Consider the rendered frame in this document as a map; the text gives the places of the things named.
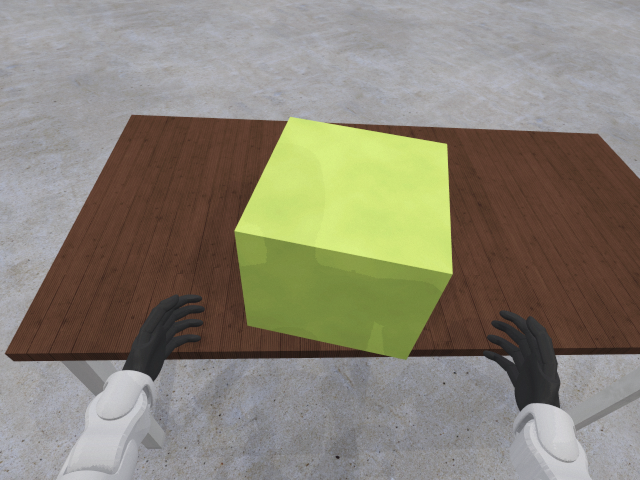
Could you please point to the left robot forearm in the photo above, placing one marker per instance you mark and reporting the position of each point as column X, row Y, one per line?
column 116, row 422

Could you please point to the carton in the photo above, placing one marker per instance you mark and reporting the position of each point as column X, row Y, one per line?
column 346, row 238

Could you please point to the right robot hand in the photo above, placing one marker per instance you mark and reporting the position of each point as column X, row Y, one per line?
column 534, row 374

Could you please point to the table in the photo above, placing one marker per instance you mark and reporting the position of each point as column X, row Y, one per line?
column 543, row 224

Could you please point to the left robot hand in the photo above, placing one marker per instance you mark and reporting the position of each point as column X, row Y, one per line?
column 156, row 341

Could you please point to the right robot forearm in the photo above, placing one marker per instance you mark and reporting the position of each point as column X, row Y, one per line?
column 545, row 446

